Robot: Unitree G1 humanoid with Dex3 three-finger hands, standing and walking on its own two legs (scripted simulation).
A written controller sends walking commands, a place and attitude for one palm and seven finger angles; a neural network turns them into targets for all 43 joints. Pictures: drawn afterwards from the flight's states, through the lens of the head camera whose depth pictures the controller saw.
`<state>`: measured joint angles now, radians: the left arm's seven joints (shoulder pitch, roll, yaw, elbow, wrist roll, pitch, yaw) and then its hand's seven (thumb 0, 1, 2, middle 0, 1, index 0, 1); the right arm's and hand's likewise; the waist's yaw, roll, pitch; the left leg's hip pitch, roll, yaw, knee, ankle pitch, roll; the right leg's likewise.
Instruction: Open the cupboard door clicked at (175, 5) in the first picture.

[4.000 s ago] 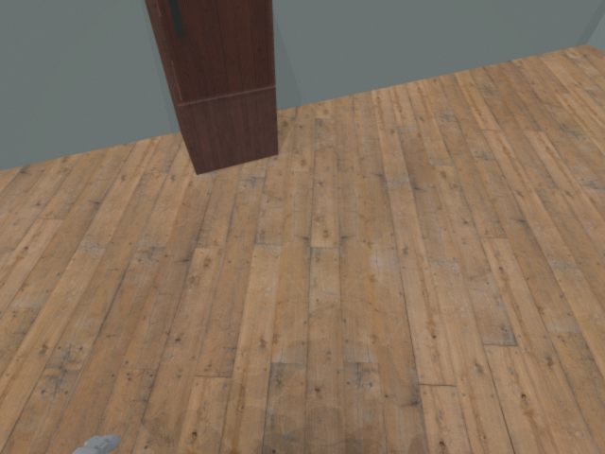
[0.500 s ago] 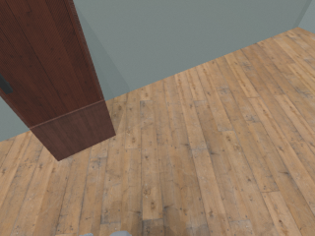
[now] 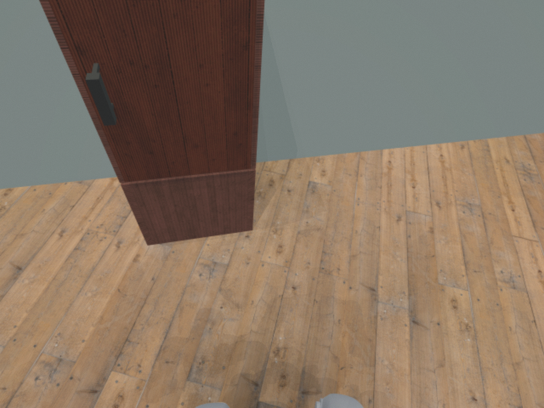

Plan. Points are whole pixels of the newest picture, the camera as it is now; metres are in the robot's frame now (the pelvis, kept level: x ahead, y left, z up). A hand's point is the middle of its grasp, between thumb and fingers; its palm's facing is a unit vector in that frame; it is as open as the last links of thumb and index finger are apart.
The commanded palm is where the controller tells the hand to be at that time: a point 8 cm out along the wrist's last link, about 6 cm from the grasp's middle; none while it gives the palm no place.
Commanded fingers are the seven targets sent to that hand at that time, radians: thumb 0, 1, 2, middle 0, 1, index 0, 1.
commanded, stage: turn to face it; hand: left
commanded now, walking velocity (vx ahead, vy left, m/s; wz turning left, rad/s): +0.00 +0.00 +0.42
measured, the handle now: (103, 94) +0.73 +0.44 -0.01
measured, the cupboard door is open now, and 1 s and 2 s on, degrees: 0 0 0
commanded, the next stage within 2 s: take the last steps up to it in 0.36 s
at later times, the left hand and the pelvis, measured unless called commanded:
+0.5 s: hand out of the picture +0.04 +0.12 -0.14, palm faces +0.22 -0.94 -0.27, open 7.4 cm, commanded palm none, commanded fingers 0.00 0.90 0.90 -0.20 -0.30 -0.20 -0.30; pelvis +0.01 -0.07 +0.01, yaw +12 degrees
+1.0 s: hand out of the picture -0.03 +0.19 -0.17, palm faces +0.34 -0.92 -0.19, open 7.4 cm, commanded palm none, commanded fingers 0.00 0.90 0.90 -0.20 -0.30 -0.20 -0.30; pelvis +0.04 +0.01 +0.01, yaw +17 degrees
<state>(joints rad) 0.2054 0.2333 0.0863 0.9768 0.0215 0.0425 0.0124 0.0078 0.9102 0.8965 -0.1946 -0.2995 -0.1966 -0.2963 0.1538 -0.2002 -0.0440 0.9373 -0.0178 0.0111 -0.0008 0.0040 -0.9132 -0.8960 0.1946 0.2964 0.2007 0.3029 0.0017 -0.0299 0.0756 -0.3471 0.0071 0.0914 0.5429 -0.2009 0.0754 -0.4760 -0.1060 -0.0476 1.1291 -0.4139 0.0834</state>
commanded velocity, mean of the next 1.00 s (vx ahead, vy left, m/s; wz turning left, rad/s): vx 0.17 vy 0.04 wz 0.17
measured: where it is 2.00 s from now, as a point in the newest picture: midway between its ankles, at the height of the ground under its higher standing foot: (241, 387)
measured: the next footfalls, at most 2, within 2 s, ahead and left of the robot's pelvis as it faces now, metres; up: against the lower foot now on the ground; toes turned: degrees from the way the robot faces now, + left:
right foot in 0.30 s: +0.08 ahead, -0.16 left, +0.00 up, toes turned +4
left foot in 0.78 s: -0.03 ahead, +0.09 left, +0.00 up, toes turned +22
